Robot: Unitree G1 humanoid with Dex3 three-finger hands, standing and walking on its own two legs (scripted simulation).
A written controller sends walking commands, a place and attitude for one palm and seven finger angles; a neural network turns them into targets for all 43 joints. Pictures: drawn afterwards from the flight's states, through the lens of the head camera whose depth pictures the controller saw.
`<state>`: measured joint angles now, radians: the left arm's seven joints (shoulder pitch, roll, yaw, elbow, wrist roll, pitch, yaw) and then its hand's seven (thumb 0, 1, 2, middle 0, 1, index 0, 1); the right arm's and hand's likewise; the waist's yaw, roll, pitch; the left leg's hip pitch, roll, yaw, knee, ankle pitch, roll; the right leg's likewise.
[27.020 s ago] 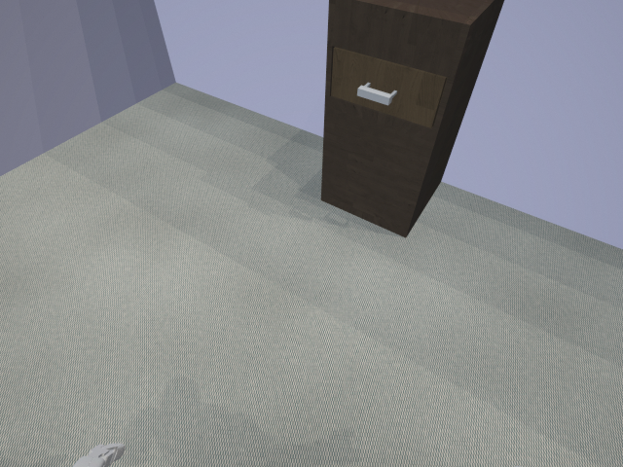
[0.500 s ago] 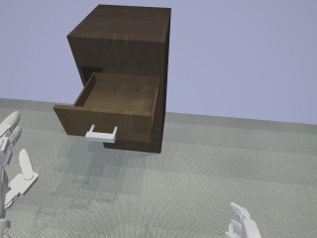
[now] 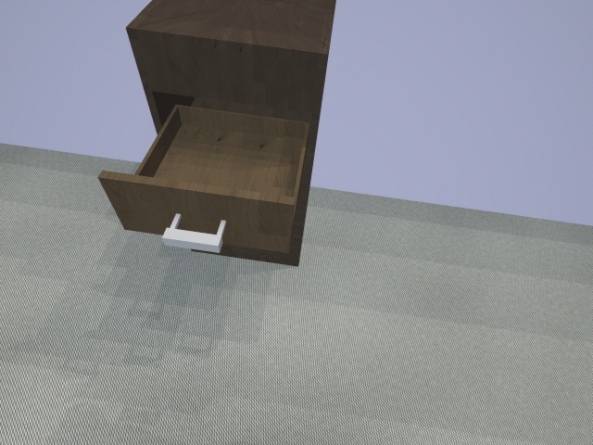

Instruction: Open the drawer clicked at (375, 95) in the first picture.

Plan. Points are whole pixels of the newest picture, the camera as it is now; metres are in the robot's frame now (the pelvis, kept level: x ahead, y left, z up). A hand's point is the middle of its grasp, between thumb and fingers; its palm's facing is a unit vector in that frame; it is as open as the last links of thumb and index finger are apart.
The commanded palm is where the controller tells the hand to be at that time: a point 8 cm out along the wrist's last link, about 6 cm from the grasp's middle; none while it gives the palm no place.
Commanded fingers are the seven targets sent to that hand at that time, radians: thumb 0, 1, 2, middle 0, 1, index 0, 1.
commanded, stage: let the arm hang, fingers relaxed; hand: left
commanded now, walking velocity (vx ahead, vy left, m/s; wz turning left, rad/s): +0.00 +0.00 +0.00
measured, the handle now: (196, 231) +0.51 +0.23 -0.14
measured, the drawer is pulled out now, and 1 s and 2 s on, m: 0.30 0.30 0.30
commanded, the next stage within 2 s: look to check the result in 0.74 s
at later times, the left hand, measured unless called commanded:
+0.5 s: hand out of the picture -0.02 +0.16 -0.17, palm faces +0.02 -0.98 -0.18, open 7.4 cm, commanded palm none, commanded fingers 0.00 0.90 0.90 -0.20 -0.30 -0.20 -0.30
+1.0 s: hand out of the picture -0.03 +0.13 -0.17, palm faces +0.04 -0.98 -0.18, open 7.4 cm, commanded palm none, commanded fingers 0.00 0.90 0.90 -0.20 -0.30 -0.20 -0.30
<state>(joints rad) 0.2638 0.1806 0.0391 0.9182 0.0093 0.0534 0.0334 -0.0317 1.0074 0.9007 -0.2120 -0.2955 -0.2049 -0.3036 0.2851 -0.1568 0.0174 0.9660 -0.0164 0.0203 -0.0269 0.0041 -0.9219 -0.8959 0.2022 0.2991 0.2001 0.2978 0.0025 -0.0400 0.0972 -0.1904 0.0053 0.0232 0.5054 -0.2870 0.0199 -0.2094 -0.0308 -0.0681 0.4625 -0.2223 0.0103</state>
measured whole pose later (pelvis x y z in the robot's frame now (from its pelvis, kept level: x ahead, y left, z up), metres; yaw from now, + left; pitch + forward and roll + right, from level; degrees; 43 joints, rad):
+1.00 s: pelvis -0.01 -0.03 +0.00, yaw -1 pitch -2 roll +0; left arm 0.30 0.11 0.02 1.14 0.01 0.01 0.03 0.00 0.90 0.90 -0.20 -0.29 -0.20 -0.30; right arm 0.34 -0.11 0.00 1.13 -0.01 0.01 -0.04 0.00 -0.91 -0.90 0.20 0.30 0.20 0.30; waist -0.01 0.02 0.08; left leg -0.16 0.03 0.02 0.43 -0.23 -0.01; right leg -0.20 -0.01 -0.07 0.43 -0.19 -0.03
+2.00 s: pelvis +0.00 -0.03 +0.01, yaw +0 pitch -2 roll +0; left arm 0.27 0.11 0.02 1.14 0.01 0.00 0.03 0.00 0.90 0.90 -0.20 -0.29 -0.20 -0.30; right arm 0.30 -0.10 -0.01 1.13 -0.01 0.01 -0.05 0.00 -0.91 -0.90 0.20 0.30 0.20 0.30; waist 0.00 0.02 0.08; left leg -0.14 0.04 0.01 0.40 -0.24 -0.03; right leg -0.18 0.00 -0.08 0.41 -0.20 -0.03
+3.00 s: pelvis +0.01 -0.04 +0.01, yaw +0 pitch -2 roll +0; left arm 0.28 0.11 0.02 1.15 0.01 0.00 0.03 0.00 0.90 0.90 -0.20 -0.29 -0.20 -0.30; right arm 0.31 -0.10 -0.01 1.14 -0.01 0.01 -0.05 0.00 -0.91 -0.90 0.20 0.30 0.20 0.30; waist 0.00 0.02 0.07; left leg -0.11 0.05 0.00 0.39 -0.24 -0.04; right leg -0.15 0.02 -0.09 0.39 -0.21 -0.05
